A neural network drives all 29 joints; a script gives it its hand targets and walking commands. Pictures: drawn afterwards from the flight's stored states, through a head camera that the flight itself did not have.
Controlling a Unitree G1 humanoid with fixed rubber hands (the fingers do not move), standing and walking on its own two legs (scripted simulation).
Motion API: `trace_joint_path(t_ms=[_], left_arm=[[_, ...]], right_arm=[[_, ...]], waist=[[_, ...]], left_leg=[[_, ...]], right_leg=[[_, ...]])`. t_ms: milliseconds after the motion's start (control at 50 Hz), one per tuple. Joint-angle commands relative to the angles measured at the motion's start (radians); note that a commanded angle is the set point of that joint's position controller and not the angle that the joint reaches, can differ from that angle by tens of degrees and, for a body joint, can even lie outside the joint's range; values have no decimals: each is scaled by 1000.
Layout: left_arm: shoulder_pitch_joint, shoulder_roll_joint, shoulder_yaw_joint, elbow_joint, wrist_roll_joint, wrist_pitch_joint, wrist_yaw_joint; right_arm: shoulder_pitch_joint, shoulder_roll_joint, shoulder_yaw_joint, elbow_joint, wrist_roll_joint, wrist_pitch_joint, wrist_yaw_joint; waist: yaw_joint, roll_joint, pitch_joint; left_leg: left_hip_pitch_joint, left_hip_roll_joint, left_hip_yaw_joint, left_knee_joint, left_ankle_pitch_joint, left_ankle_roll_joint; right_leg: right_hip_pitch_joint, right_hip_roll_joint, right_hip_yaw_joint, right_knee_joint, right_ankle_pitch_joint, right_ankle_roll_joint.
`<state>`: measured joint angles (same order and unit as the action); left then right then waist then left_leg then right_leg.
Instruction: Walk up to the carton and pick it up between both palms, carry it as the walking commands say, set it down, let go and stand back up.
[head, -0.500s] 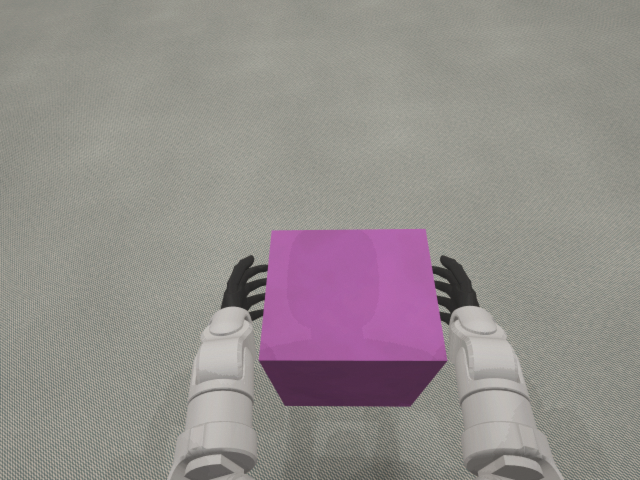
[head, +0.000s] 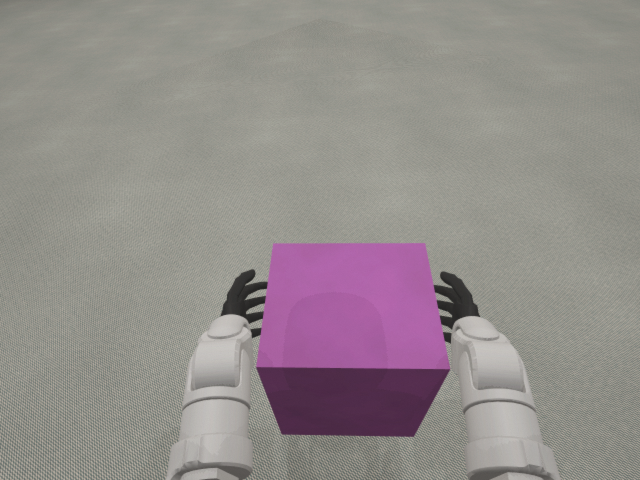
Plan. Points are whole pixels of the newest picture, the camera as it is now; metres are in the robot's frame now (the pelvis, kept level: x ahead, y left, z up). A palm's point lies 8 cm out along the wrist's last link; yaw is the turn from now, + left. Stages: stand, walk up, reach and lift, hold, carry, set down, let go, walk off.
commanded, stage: reach and lift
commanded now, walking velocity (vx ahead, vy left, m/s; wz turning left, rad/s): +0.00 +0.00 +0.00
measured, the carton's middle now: (347, 346) +0.32 +0.01 -0.02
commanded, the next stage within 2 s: hold in 1.22 s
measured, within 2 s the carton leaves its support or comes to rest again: neither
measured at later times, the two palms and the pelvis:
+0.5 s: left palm (242, 323) +0.30 +0.15 +0.05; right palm (473, 333) +0.30 -0.14 +0.05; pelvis +0.00 +0.01 +0.00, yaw +0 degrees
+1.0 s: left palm (239, 330) +0.29 +0.15 +0.05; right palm (472, 338) +0.29 -0.14 +0.05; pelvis +0.00 +0.01 +0.00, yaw +0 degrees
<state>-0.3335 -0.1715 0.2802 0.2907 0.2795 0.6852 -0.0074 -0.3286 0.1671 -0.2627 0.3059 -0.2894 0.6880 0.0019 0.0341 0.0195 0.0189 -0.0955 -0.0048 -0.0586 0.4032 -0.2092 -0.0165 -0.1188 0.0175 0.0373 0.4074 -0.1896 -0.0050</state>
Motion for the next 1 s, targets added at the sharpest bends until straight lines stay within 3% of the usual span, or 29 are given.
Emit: trace_joint_path(t_ms=[0, 300, 980], left_arm=[[-476, -976, -562, 19, -230, 21, -209], [-520, -941, -532, 18, -223, 32, -209], [-372, -918, -602, -99, -252, 45, -211]], right_arm=[[-563, 905, 578, -41, 254, -8, 242], [-595, 897, 542, -55, 256, 20, 230], [-426, 908, 609, -164, 281, 44, 217]], waist=[[-5, -17, -224], [-30, -18, -221], [-31, -17, -223]], left_leg=[[33, -77, -16, -74, 128, 6], [16, -76, -19, -70, 101, 15], [42, -76, -31, -77, 186, 19]], right_leg=[[119, 61, 41, -74, 97, -2], [147, 61, 43, -65, 106, 3], [164, 66, 45, -68, 175, 8]])
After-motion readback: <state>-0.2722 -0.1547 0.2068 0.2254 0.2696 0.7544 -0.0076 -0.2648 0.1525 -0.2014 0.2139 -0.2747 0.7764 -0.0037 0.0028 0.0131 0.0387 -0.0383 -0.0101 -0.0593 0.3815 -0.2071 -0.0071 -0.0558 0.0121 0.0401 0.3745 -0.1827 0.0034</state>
